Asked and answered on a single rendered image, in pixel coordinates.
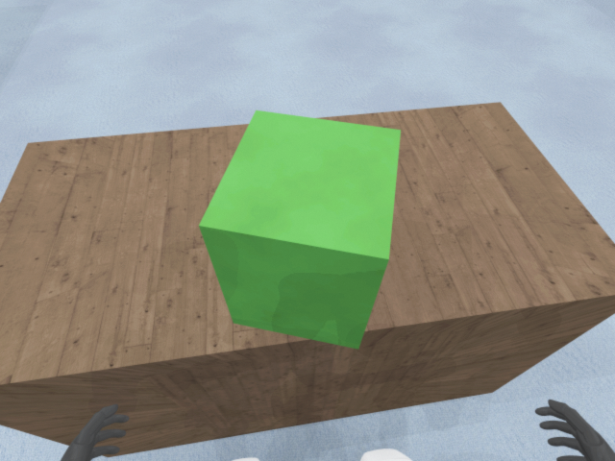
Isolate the pedestal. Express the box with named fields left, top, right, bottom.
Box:
left=0, top=102, right=615, bottom=457

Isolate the carton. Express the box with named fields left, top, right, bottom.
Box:
left=199, top=110, right=401, bottom=349

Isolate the right robot hand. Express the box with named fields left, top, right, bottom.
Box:
left=535, top=400, right=615, bottom=461

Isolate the left robot hand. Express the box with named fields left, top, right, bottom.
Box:
left=61, top=404, right=129, bottom=461

